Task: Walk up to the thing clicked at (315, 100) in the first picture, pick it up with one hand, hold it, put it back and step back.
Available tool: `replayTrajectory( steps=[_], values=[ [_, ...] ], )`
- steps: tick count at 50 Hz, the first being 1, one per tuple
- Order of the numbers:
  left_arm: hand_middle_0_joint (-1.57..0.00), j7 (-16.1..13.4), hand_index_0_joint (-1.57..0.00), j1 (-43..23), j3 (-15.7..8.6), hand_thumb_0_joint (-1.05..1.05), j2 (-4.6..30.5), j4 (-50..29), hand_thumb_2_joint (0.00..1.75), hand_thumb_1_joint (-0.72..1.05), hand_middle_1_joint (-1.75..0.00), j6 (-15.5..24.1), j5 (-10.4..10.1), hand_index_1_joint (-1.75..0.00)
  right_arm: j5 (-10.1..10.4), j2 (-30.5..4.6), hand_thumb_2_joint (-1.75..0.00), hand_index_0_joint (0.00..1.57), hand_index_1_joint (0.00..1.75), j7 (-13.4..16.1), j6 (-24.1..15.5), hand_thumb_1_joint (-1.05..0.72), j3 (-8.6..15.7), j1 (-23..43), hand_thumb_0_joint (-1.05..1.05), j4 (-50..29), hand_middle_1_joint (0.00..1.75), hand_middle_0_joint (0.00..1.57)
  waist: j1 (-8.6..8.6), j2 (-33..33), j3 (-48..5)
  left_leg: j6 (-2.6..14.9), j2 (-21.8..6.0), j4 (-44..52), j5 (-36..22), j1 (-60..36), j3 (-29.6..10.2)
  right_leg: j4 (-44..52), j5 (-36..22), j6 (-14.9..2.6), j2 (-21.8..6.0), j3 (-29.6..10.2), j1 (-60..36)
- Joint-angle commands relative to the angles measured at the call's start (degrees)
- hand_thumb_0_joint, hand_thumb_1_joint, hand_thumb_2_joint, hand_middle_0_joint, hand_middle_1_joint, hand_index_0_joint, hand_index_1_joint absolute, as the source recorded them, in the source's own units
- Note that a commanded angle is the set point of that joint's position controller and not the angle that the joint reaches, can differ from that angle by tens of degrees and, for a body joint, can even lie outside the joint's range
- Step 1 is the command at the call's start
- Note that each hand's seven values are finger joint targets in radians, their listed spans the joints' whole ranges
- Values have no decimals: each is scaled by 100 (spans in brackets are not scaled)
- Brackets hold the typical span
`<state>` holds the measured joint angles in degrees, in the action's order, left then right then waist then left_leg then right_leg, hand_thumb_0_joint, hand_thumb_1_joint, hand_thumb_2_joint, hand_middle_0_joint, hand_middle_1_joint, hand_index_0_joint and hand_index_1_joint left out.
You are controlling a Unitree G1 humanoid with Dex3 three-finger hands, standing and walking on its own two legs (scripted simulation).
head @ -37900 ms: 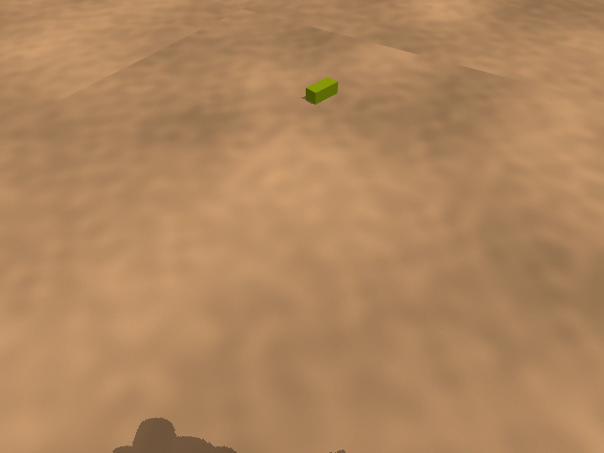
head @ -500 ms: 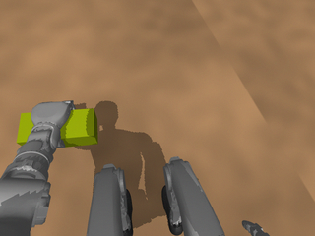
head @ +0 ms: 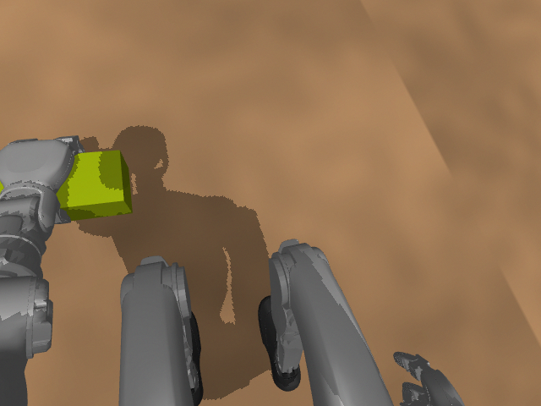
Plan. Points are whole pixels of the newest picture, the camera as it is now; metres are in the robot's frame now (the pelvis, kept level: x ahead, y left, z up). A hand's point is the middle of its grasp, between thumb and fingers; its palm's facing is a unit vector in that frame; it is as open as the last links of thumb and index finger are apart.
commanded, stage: crouch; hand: left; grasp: from above
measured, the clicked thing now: (61, 189) +0.44 +0.29 -0.22
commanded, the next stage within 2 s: lower in 0.48 s
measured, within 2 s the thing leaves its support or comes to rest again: rests again in 1.72 s
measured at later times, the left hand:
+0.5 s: hand (66, 186) +0.45 +0.29 -0.24, palm faces -0.46 -0.05 -0.89, open 11.3 cm
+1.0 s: hand (78, 192) +0.45 +0.29 -0.30, palm faces -0.46 -0.07 -0.88, open 11.3 cm
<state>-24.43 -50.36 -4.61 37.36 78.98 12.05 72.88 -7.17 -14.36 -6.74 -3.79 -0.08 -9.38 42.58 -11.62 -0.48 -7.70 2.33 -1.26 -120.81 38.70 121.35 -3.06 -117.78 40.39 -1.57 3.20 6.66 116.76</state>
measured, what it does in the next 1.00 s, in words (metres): lowers itself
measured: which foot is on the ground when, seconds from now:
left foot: down 0.00-1.00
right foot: down 0.00-1.00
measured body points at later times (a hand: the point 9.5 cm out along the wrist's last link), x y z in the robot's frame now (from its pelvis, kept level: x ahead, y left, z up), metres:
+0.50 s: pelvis -0.01 +0.00 -0.06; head +0.24 +0.05 +0.31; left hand +0.47 +0.29 -0.18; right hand +0.02 -0.28 -0.16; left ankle +0.07 +0.11 -0.39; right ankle +0.08 -0.10 -0.39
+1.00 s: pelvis -0.01 +0.00 -0.09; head +0.26 +0.07 +0.26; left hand +0.47 +0.29 -0.25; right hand +0.03 -0.28 -0.19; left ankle +0.07 +0.11 -0.39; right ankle +0.08 -0.10 -0.39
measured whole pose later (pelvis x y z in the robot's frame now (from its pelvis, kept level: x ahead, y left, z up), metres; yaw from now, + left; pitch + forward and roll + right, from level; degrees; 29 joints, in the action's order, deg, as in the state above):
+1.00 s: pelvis -0.01 +0.00 -0.09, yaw -5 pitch +34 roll -10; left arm -25.9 -54.5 -7.9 48.7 84.9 15.7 74.2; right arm -9.6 -15.7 -7.9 -4.2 -6.9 -7.1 41.8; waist -15.7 3.4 1.2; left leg 2.9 -2.9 -138.5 39.4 134.1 -6.2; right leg -133.1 39.7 -1.7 4.0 10.8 128.5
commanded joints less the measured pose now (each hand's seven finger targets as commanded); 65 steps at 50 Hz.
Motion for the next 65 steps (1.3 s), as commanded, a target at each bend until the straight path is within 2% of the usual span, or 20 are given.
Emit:
replayTrajectory(
  steps=[1, 2, 4, 6, 7, 9, 14, 15, 17, 19, 20, 21, 22, 23, 26, 39, 53, 59, 60, 65],
  values=[
    [-102, -249, -101, -1869, -327, 0, 1656, -814, 110, 66, -88, 38, -82, -89, -21, -1265, -90, 20, 30, -11, 3, -91, 393, -1409, 0, 18, 30, 20, 94, -1537, -4167, -50, 98, 901, -1833, -3691, -102, 1174, -1822, -81, 77, -98, -1489],
    [-100, -251, -99, -2337, -339, 0, 1769, -1189, 110, 63, -88, 112, -90, -88, -27, -1315, -90, 20, 30, -8, 6, -91, 413, -1384, 0, 69, 30, 20, -13, -1725, -4135, -82, 82, 896, -1684, -3559, -130, 1051, -1719, -96, 64, -80, -1316],
    [-99, -254, -99, -2230, -422, 0, 1904, -1030, 108, 63, -88, 145, -38, -88, -40, -1349, -90, 20, 30, -20, 5, -91, 404, -1407, 0, 97, 30, 20, 28, -1726, -4031, -84, 71, 854, -1541, -3475, -163, 957, -1614, -105, 70, -47, -1186],
    [-100, -219, -99, -1875, -255, 0, 1589, -566, 108, 62, -85, 117, -9, -86, -44, -1329, -90, 20, 30, -43, 14, -91, 346, -1344, 0, 28, 30, 20, 12, -1594, -3981, -70, 68, 765, -1549, -3457, -177, 912, -1599, -92, 81, -30, -1113],
    [-99, -243, -99, -2441, -409, 0, 1915, -1239, 107, 63, -87, 209, -46, -87, -64, -1373, -90, 20, 30, -48, 11, -91, 392, -1409, 0, 105, 30, 20, -53, -1781, -4055, -91, 42, 726, -1592, -3502, -219, 835, -1618, -92, 55, -29, -1003],
    [-99, -230, -98, -2202, -435, 0, 1974, -891, 108, 60, -84, 170, 18, -85, -64, -1431, -90, 20, 30, -54, 12, -91, 361, -1357, 0, 80, 30, 20, 49, -1930, -3985, -145, 38, 789, -1465, -3526, -286, 674, -1444, -123, 50, 29, -789],
    [-100, -258, -98, -2455, -556, 0, 2246, -1067, 109, 61, -84, 231, -1, -85, -95, -1461, -90, 20, 30, -58, 20, -91, 285, -1411, 0, 99, 30, 20, -40, -1781, -3984, -94, 34, 538, -1327, -3267, -257, 575, -1491, -82, 52, 50, -825],
    [-100, -233, -99, -2096, -456, 0, 2072, -586, 108, 62, -85, 175, 62, -86, -102, -1474, -90, 20, 30, -73, 6, -91, 239, -1404, 0, 49, 30, 20, -53, -1779, -3837, -86, 59, 511, -1287, -3162, -225, 580, -1463, -77, 45, 40, -817],
    [-99, -262, -98, -2674, -612, 0, 2473, -1100, 107, 61, -83, 264, 24, -84, -106, -1505, -90, 20, 30, -49, 0, -91, 243, -1430, 0, 121, 30, 20, -69, -1901, -3878, -92, 37, 466, -1126, -3028, -226, 499, -1410, -89, 55, 64, -779],
    [-101, -240, -99, -2553, -555, 0, 2436, -941, 107, 62, -83, 259, 35, -84, -120, -1490, -90, 20, 30, -58, -12, -91, 168, -1473, 0, 107, 30, 20, -92, -1882, -3768, -76, 47, 378, -1081, -2887, -184, 493, -1400, -79, 66, 80, -828],
    [-101, -214, -99, -2157, -413, 0, 2141, -432, 107, 61, -81, 214, 55, -83, -127, -1481, -90, 20, 30, -57, -12, -91, 122, -1389, 0, 75, 30, 20, -87, -1720, -3712, -62, 57, 334, -1058, -2780, -159, 489, -1396, -68, 84, 85, -850],
    [-100, -245, -99, -2635, -588, 0, 2522, -987, 104, 63, -83, 295, 9, -84, -133, -1493, -90, 20, 30, -45, 0, -91, 125, -1422, 0, 119, 30, 20, -126, -1683, -3859, -29, 54, 241, -1018, -2618, -117, 517, -1439, -44, 121, 82, -1021],
    [-99, -232, -99, -2095, -523, 0, 2398, -259, 104, 62, -84, 207, 54, -85, -125, -1520, -90, 20, 30, -42, -8, -91, 74, -1369, 0, 33, 30, 20, -75, -1540, -3699, -16, 72, 232, -975, -2545, -92, 544, -1403, -39, 111, 64, -1049],
    [-99, -222, -98, -2374, -497, 0, 2402, -592, 103, 61, -84, 232, -49, -84, -128, -1509, -90, 20, 30, -41, -12, -91, 59, -1360, 0, 39, 30, 20, -131, -1611, -3713, -18, 65, 193, -936, -2443, -77, 514, -1384, -29, 106, 68, -1055],
    [-100, -225, -100, -2485, -547, 0, 2686, -536, 101, 63, -83, 210, -45, -83, -121, -1547, -90, 20, 30, -3, -14, -91, 16, -1291, 0, 16, 30, 20, -84, -1576, -3807, 16, 51, 66, -971, -2272, -21, 488, -1473, -23, 158, 64, -1203],
    [-96, -243, -94, -2454, -407, 0, 2654, -378, 101, 52, -77, 364, -55, -79, -190, -1616, -90, 20, 30, -18, -10, -91, -177, -1159, 0, 63, 30, 20, -298, -1935, -3339, -61, -28, -257, -1244, -2315, -215, -23, -1644, -57, 219, 288, -714],
    [-95, -613, -93, -2400, -663, 0, 3045, -322, 100, 54, -76, 260, 15, -77, -278, -1744, -90, 20, 30, -69, -104, -90, -296, -1027, 0, -70, 30, 20, -392, -2180, -3312, -67, -100, -567, -1233, -2152, -299, -370, -1711, -52, 261, 445, -617],
    [-95, -649, -94, -2162, -588, 0, 2998, -72, 101, 54, -76, 221, -8, -78, -296, -1744, -90, 20, 30, -118, -158, -90, -408, -1008, 0, -59, 30, 20, -424, -2236, -3225, -85, -115, -695, -1393, -2077, -349, -500, -1851, -51, 295, 492, -663],
    [-96, -652, -95, -2455, -635, 0, 3095, -302, 101, 57, -78, 259, -29, -79, -305, -1796, -90, 20, 30, -128, -180, -90, -396, -1086, 0, -49, 30, 20, -537, -2272, -3161, -106, -119, -692, -1412, -2093, -403, -550, -1840, -59, 271, 538, -573],
    [-97, -656, -97, -2321, -755, 0, 3306, -90, 103, 60, -82, 272, 22, -82, -339, -1862, -90, 20, 30, -174, -247, -89, -466, -1019, 0, -169, 30, 20, -507, -2246, -3001, -91, -124, -789, -1358, -1913, -399, -557, -1839, -53, 293, 585, -632]
  ],
)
